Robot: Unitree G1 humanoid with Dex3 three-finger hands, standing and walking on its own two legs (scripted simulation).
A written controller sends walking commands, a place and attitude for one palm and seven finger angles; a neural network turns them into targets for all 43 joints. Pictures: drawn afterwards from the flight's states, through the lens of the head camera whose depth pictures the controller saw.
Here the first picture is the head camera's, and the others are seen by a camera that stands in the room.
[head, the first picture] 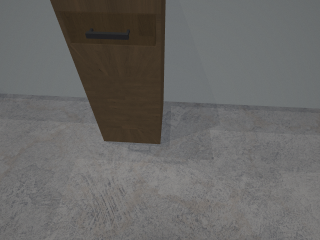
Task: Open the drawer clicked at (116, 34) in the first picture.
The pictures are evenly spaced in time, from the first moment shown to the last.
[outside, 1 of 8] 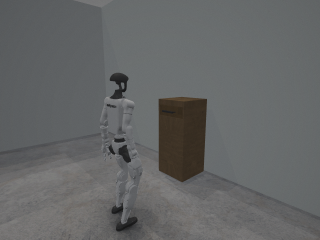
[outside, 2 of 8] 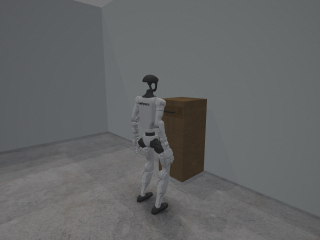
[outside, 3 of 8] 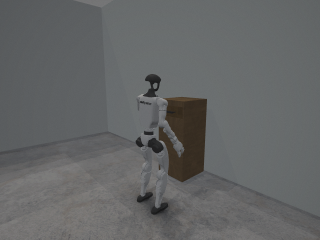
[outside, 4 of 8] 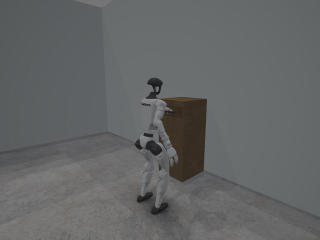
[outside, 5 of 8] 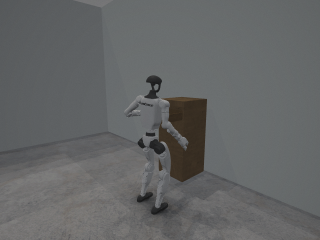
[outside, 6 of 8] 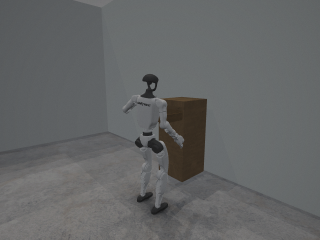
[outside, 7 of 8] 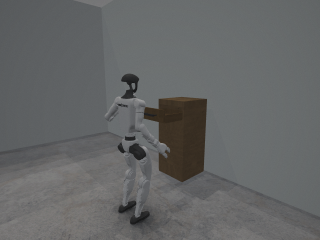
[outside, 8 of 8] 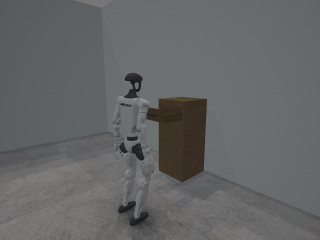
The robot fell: no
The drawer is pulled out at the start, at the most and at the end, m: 0.00 0.30 0.30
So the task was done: yes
